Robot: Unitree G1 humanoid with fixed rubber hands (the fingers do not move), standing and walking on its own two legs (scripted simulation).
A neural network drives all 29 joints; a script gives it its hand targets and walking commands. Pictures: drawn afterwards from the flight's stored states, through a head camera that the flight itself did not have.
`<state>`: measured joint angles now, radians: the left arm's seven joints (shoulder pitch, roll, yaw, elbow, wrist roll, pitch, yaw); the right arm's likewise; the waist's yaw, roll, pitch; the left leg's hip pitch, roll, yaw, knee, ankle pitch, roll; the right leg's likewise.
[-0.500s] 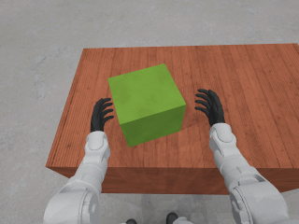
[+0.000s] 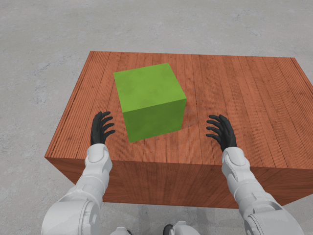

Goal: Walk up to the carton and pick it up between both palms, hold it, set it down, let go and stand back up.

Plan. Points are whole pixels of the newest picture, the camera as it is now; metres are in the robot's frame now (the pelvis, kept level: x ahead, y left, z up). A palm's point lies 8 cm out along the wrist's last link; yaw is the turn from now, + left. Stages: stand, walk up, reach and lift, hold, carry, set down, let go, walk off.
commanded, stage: set down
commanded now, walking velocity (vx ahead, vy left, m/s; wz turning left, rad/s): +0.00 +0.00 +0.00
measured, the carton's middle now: (148, 102) +0.53 +0.03 -0.03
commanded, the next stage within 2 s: none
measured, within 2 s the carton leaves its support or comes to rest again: neither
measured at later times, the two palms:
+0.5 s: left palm (84, 161) +0.31 +0.20 -0.01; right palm (227, 162) +0.30 -0.18 +0.00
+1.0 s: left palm (82, 167) +0.29 +0.20 -0.01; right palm (225, 174) +0.27 -0.17 -0.01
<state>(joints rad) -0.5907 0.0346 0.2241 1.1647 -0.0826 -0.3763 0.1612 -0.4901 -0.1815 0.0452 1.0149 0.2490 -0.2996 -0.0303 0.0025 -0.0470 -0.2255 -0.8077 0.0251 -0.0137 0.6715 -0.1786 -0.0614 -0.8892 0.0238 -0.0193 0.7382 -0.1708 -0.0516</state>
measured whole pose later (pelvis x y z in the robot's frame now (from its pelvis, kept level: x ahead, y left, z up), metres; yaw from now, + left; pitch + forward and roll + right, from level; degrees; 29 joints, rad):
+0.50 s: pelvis +0.01 +0.02 +0.01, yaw -1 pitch +11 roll +2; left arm -0.25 0.03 0.10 0.83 -0.09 -0.28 0.18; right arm -0.23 -0.18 0.05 0.85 0.25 -0.31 0.02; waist 0.00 -0.05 -0.16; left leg -0.66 0.02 -0.02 0.68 -0.21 -0.05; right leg -0.71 0.02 -0.02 0.69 -0.17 -0.05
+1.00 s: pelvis +0.02 +0.03 +0.02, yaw -1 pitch +2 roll +0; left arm -0.14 0.03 0.01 0.64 -0.09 -0.04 0.22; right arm -0.12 -0.18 0.05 0.81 0.20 -0.24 0.06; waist 0.00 -0.05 -0.03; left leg -0.46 0.03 -0.02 0.67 -0.25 -0.04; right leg -0.49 0.03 -0.02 0.65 -0.20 -0.05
